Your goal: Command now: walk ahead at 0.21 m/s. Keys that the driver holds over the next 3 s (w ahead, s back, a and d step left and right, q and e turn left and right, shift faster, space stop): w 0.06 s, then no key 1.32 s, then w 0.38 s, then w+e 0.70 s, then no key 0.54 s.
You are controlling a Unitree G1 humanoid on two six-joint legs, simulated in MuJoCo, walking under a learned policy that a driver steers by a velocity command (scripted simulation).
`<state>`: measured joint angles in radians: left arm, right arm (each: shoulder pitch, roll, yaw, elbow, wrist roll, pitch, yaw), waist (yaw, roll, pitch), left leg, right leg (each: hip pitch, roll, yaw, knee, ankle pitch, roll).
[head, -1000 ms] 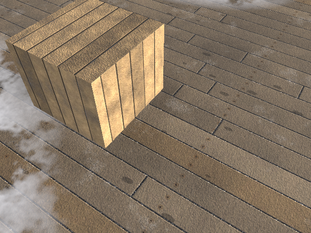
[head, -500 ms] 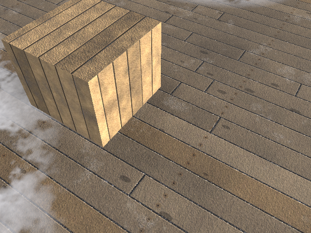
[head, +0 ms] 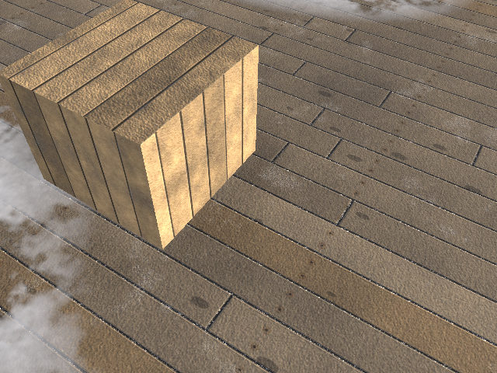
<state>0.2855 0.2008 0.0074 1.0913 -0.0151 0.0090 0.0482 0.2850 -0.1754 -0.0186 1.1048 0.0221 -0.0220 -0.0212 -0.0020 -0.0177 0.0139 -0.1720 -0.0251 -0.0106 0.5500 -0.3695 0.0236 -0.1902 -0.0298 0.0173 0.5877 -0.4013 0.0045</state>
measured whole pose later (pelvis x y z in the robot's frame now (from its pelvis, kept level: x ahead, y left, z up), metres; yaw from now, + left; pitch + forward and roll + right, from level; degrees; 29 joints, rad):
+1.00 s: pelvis +0.09 -0.04 +0.01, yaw +0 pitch -1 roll +0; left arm 0.28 0.18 0.03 1.10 0.00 -0.01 0.03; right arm 0.17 -0.19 -0.05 1.13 0.01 0.00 -0.05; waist 0.00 0.00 0.04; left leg -0.21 0.02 -0.01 0.47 -0.24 -0.02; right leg -0.10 0.03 -0.05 0.43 -0.32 -0.05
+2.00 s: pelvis +0.25 +0.05 +0.02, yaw -4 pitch +0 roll +1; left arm 0.21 0.25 0.08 0.96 -0.04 -0.07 0.00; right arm 0.37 -0.17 -0.04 1.12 -0.01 -0.12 0.00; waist -0.04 -0.04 -0.01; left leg -0.05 -0.03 0.16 0.28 -0.25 0.06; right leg -0.66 -0.08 0.09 1.08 -0.12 -0.08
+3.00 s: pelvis +0.70 -0.04 +0.00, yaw -26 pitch +1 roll +0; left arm 0.23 0.25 0.06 0.84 0.00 0.03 0.03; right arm 0.14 -0.21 -0.02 0.85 -0.02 -0.03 0.00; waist 0.00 -0.02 0.04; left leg -0.38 -0.01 0.03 0.48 -0.11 0.03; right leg -0.32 -0.03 0.07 0.65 -0.33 0.03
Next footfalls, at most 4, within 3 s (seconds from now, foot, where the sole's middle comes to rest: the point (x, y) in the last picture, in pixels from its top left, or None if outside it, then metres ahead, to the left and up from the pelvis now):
0.16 right None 0.08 -0.13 -0.77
0.50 left None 0.13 0.09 -0.77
1.76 left None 0.24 0.14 -0.77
2.30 right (293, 354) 0.57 -0.10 -0.77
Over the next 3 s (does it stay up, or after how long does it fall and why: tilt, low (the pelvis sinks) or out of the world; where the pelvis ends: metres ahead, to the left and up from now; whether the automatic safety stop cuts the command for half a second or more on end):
stays up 0.70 -0.04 0.00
